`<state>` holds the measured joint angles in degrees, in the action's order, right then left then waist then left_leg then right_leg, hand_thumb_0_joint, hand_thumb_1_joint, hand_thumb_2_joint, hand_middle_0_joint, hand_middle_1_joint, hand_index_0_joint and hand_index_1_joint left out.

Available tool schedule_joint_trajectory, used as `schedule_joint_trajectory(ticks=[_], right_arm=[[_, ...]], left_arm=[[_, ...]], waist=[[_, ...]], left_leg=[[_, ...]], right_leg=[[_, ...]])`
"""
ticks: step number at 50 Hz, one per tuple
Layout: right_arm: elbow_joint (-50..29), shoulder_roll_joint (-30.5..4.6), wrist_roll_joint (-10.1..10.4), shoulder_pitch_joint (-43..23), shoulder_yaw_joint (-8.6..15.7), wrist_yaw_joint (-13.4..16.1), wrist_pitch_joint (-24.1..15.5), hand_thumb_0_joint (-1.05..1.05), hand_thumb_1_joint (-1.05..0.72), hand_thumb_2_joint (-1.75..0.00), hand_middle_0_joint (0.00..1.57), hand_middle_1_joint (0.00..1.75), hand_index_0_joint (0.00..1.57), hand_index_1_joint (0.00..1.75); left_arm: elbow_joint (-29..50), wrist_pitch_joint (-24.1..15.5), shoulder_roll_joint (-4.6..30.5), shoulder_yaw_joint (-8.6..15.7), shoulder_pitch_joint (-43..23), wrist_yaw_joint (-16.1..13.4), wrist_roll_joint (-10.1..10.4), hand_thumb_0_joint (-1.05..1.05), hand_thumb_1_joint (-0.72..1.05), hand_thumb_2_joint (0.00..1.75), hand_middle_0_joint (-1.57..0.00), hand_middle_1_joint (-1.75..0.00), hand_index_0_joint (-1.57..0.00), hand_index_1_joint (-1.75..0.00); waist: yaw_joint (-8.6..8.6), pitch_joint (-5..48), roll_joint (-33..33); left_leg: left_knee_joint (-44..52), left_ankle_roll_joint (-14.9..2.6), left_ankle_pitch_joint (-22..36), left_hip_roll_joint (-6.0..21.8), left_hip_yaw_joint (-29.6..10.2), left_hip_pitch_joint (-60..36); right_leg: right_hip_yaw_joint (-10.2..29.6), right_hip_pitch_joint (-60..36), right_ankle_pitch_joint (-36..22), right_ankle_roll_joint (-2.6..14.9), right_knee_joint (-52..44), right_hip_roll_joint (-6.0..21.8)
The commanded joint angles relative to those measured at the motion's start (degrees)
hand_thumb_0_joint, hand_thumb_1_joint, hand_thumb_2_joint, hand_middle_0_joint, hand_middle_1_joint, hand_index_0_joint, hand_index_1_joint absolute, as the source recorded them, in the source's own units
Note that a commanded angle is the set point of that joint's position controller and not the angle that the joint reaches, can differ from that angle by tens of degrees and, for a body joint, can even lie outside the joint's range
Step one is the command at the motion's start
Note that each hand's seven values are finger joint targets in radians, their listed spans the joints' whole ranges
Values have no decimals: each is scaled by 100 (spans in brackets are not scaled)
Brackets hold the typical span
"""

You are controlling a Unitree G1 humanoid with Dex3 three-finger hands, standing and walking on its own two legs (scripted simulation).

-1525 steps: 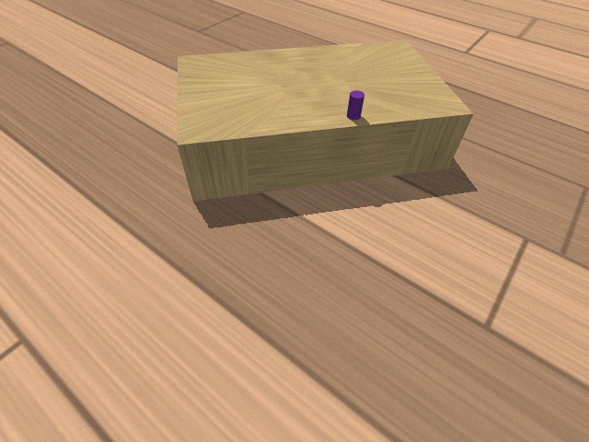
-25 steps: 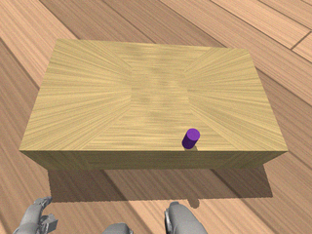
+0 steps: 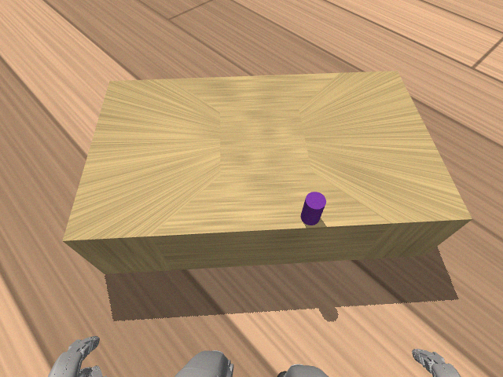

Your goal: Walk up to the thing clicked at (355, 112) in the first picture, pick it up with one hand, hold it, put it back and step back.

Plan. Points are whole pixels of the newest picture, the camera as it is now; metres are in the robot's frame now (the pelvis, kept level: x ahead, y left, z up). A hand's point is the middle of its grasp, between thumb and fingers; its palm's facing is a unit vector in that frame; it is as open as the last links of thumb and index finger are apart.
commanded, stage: step back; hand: right
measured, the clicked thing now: (312, 209) +0.60 -0.18 -0.38
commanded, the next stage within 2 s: none
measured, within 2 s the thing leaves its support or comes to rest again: neither
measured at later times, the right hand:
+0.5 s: hand out of the picture -0.01 -0.27 -0.12, palm faces -0.04 +0.89 -0.46, open 7.4 cm
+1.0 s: hand out of the picture -0.22 -0.29 -0.16, palm faces -0.14 +0.90 -0.40, open 7.4 cm
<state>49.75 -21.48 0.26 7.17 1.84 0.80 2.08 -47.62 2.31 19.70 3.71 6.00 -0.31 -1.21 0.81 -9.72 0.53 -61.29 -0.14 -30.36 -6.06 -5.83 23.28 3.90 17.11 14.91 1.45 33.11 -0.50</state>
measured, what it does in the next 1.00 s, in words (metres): walks backwards: left foot, then right foot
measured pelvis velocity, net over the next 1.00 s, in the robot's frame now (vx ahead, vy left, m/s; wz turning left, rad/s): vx -0.30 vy -0.03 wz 0.07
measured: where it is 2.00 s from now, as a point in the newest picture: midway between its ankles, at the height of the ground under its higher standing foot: outside the picture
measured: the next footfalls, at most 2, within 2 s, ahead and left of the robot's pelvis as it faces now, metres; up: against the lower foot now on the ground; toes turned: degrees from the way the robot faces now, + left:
left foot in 0.14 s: -0.02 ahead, +0.13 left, +0.00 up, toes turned +0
right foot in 0.56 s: -0.17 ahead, -0.14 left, +0.00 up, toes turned +0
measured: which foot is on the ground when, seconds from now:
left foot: up 0.00-0.12, down 0.14-0.60, up 0.62-0.92, down 0.94-1.00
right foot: down 0.00-0.16, up 0.18-0.54, down 0.56-0.96, up 0.98-1.00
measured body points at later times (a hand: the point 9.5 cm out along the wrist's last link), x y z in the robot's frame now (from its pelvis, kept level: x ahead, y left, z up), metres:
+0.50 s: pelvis -0.14 +0.00 -0.01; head -0.07 +0.03 +0.43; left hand -0.06 +0.33 -0.14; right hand -0.01 -0.31 -0.09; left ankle -0.06 +0.13 -0.73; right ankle -0.19 -0.15 -0.69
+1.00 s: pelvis -0.30 -0.03 -0.02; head -0.24 -0.01 +0.43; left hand -0.17 +0.28 -0.13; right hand -0.21 -0.34 -0.13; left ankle -0.30 +0.08 -0.73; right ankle -0.22 -0.14 -0.72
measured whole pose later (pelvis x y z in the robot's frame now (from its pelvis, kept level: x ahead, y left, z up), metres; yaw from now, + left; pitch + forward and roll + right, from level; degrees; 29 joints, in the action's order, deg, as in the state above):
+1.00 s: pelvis -0.30 -0.03 -0.02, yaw +4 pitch -3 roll +2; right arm 49.7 -19.6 -2.1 12.7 1.4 0.9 1.0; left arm -42.4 4.6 22.4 4.5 4.0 -0.5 -1.3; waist 0.5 -11.7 4.7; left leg -37.9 -1.4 -20.0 -3.3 0.7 15.1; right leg 0.8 26.2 24.5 0.9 48.2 1.5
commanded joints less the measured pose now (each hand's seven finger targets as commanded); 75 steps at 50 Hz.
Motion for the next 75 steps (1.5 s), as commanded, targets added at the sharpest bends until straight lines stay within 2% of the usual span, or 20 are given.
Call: schedule_joint_trajectory(ticks=[1, 7, 10, 14, 25, 28, 30, 31, 35, 41, 46, 48, 50, 53, 59, 64, 66, 67, 71, 75], right_arm=[[-378, -1065, 7, 401, 276, 137, -171, 0, -90, -90, 20, 30, 20, 30], [-326, -1202, -236, 744, 485, 133, -314, 0, -90, -90, 20, 30, 20, 30], [-546, -2220, -272, 248, 700, 111, -307, 0, -90, -90, 20, 30, 20, 30], [-675, -1394, -236, -258, 481, 146, -333, 0, -90, -90, 20, 30, 20, 30], [-866, -1708, -239, 76, 604, 110, -168, 0, -90, -90, 20, 30, 20, 30], [-893, -1640, -158, -208, 554, 90, -69, 0, -90, -90, 20, 30, 20, 30], [-982, -1032, -67, -7, 371, 134, -72, 0, -90, -90, 20, 30, 20, 30], [-975, -1285, -115, -182, 494, 239, -79, 0, -90, -90, 20, 30, 20, 30], [-508, -1175, -26, 495, 395, 166, -126, 0, -90, -90, 20, 30, 20, 30], [-608, -991, -122, 446, 307, 209, -251, 0, -90, -90, 20, 30, 20, 30], [-328, -1079, -188, 1104, 419, 170, -307, 0, -90, -90, 20, 30, 20, 30], [-464, -1962, -283, 741, 585, 150, -286, 0, -90, -90, 20, 30, 20, 30], [-593, -2218, -268, 336, 665, 216, -321, 0, -90, -90, 20, 30, 20, 30], [-714, -1512, -272, -106, 429, 233, -311, 0, -90, -90, 20, 30, 20, 30], [-700, -1414, -266, 298, 466, 154, -171, 0, -90, -90, 20, 30, 20, 30], [-742, -1473, -159, -133, 418, 49, 61, 0, -90, -90, 20, 30, 20, 30], [-977, -918, -109, -102, 263, 82, 30, 0, -90, -90, 20, 30, 20, 30], [-960, -1171, -126, -379, 424, 182, 61, 0, -90, -90, 20, 30, 20, 30], [-468, -1175, -53, 147, 383, 88, 36, 0, -90, -90, 20, 30, 20, 30], [-457, -1172, -159, 26, 354, 20, -112, 0, -90, -90, 20, 30, 20, 30]], left_arm=[[671, -96, 1311, 395, 5, -137, -100, 0, 90, 90, -20, -30, -20, -30], [896, 111, 1225, 310, -2, -43, 38, 0, 90, 90, -20, -30, -20, -30], [877, 132, 1342, 417, -344, -156, -43, 0, 90, 90, -20, -30, -20, -30], [524, 127, 1335, 483, 492, -50, 45, 0, 90, 90, -20, -30, -20, -30], [367, 45, 1233, 408, 824, 59, -32, 0, 90, 90, -20, -30, -20, -30], [-40, 10, 1264, 485, 1577, 92, -84, 0, 90, 90, -20, -30, -20, -30], [281, -13, 2057, 680, 1061, 126, -183, 0, 90, 90, -20, -30, -20, -30], [550, 1, 2499, 730, 535, 88, -202, 0, 90, 90, -20, -30, -20, -30], [732, -59, 1459, 485, -402, -14, -146, 0, 90, 90, -20, -30, -20, -30], [804, -11, 1377, 489, 374, -127, -175, 0, 90, 90, -20, -30, -20, -30], [972, 145, 1344, 357, 103, -77, -38, 0, 90, 90, -20, -30, -20, -30], [1051, 162, 970, 273, 268, -41, 35, 0, 90, 90, -20, -30, -20, -30], [978, 201, 1504, 448, -231, -123, -46, 0, 90, 90, -20, -30, -20, -30], [675, 209, 1322, 431, 347, -43, 61, 0, 90, 90, -20, -30, -20, -30], [648, 27, 1164, 322, 299, -23, -11, 0, 90, 90, -20, -30, -20, -30], [25, -135, 1255, 359, 1101, -61, -42, 0, 90, 90, -20, -30, -20, -30], [160, -141, 2215, 620, 913, -34, -135, 0, 90, 90, -20, -30, -20, -30], [354, -128, 2614, 640, 508, -67, -198, 0, 90, 90, -20, -30, -20, -30], [380, -230, 1662, 409, -273, -138, -156, 0, 90, 90, -20, -30, -20, -30], [240, -305, 1774, 479, 430, -123, -232, 0, 90, 90, -20, -30, -20, -30]], waist=[[77, 1386, 793], [-102, 1566, 461], [-368, 982, -1245], [215, 928, -697], [-165, 1502, -1392], [219, 1626, -1179], [119, 964, 1180], [358, 750, 1696], [-296, 615, 899], [215, 1190, 1191], [-48, 1521, 662], [107, 1405, -1318], [-186, 1006, -1130], [224, 1043, -596], [-177, 1283, -1172], [117, 1862, -1130], [95, 1291, 1163], [447, 939, 1503], [-206, 714, 546], [268, 962, 924]], left_leg=[[886, 96, 78, 167, 173, 281], [3940, -175, 2846, 932, -159, -1526], [4451, -1830, 3459, 3252, -2893, -368], [3800, -1035, 4083, 1880, -630, -1192], [3581, -1217, 2856, 2054, -641, -1397], [3096, -714, 2194, 1684, -414, -403], [1396, -19, 18, 44, 212, 1310], [62, 130, -558, 158, -5, 734], [-680, 9, 487, -121, -200, 455], [1144, 142, 10, 293, 264, 734], [3906, -112, 2358, 509, 502, -985], [4041, -1030, 3936, 2525, -2211, -1755], [4184, -1906, 3712, 3288, -2816, -190], [3652, -1268, 4410, 2064, -696, -716], [3176, -1415, 4294, 1992, -435, -1882], [2213, -810, 3220, 1547, -38, -1090], [904, -96, -130, 182, 269, 1241], [-237, 65, -640, 254, -293, 678], [-918, 28, 431, 9, -316, 507], [875, 136, 201, 439, 100, 784]], right_leg=[[899, -1487, -3331, 1063, -395, 1062], [529, -274, -1475, 334, 886, 498], [838, 747, 2197, -96, 3579, -474], [902, 1283, 1198, -103, 4206, -677], [-115, -93, 1164, -275, 723, -49], [-301, -1190, 98, 36, -719, 13], [2284, -793, 982, 683, -1539, 1581], [2951, 611, 878, 1548, -1881, 2481], [563, 335, -1409, 782, -1023, 1087], [699, -1692, -2779, 1052, -327, 1388], [395, -897, -2011, 529, 728, 1096], [-350, 1264, 1627, -4, 2205, -264], [729, 703, 2192, -89, 3839, -54], [778, 1061, 1395, -71, 4364, -515], [106, 956, 1541, -392, 1923, -94], [-403, -852, -267, -104, -1227, -52], [2162, -827, -45, 622, -1194, 1581], [3143, 803, 72, 1580, -1662, 2591], [692, 458, -1144, 894, -729, 1263], [1005, -872, 647, 876, -772, 1223]])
